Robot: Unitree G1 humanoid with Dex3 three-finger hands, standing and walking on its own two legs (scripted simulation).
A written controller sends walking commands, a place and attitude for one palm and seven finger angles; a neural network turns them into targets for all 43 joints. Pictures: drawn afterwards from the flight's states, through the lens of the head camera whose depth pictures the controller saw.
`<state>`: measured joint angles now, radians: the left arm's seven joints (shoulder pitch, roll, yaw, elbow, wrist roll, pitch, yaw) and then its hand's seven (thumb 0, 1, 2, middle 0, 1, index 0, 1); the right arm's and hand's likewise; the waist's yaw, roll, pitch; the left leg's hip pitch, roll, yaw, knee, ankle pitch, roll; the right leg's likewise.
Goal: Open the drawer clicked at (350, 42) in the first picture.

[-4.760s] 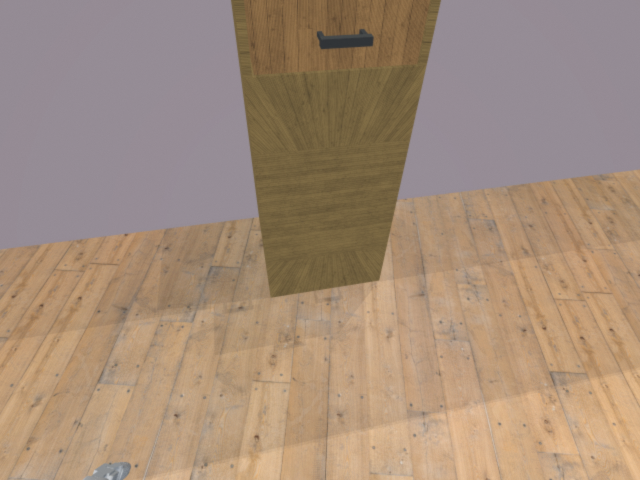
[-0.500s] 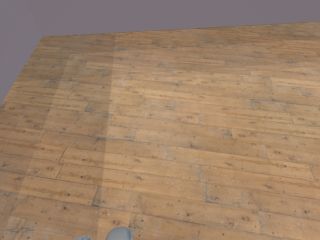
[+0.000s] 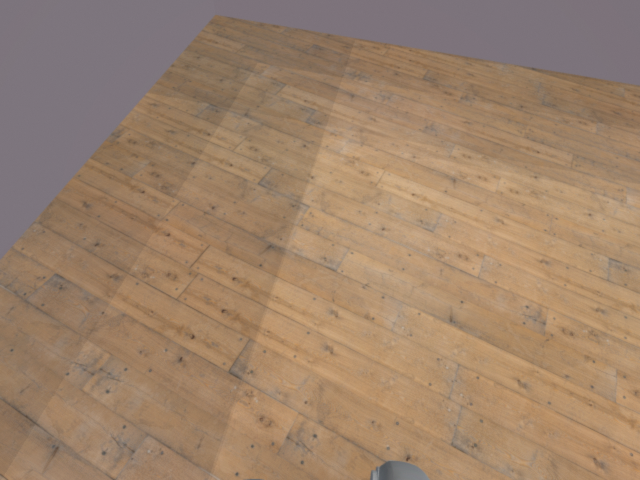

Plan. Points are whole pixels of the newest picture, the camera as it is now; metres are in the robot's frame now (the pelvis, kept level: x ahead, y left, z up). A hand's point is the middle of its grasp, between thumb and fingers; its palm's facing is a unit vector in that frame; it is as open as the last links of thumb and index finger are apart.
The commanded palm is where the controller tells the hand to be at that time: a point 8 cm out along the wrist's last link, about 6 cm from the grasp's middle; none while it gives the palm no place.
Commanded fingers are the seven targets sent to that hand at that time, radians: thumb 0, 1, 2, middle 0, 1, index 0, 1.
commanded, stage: turn to face it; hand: left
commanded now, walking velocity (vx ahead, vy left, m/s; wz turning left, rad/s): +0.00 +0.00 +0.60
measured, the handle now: out of the picture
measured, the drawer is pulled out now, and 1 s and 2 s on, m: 0.00 0.00 0.00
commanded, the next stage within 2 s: none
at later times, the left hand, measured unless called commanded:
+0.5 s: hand out of the picture +0.01 +0.14 -0.15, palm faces +0.32 -0.91 -0.26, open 7.4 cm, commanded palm none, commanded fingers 0.00 0.90 0.90 -0.20 -0.30 -0.20 -0.30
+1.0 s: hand out of the picture -0.09 +0.21 -0.16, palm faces +0.60 -0.76 -0.25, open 7.4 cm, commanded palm none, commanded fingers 0.00 0.90 0.90 -0.20 -0.30 -0.20 -0.30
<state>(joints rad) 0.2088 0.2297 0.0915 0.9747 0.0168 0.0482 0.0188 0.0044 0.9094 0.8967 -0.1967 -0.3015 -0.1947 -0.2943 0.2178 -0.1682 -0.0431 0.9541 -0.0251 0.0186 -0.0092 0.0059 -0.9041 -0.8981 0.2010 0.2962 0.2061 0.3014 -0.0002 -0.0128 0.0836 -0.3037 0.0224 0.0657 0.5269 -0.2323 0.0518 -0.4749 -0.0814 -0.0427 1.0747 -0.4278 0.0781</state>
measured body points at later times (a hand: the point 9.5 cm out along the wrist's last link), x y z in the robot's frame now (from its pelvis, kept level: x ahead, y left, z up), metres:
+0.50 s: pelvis -0.02 -0.07 +0.00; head +0.01 -0.08 +0.45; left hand -0.01 +0.19 -0.13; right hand +0.13 -0.31 -0.14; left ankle -0.06 +0.07 -0.66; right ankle +0.00 -0.18 -0.74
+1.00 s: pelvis -0.04 -0.02 +0.00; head -0.02 +0.02 +0.45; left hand -0.12 +0.25 -0.14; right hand +0.17 -0.18 -0.13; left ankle -0.08 +0.06 -0.74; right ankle +0.04 -0.17 -0.67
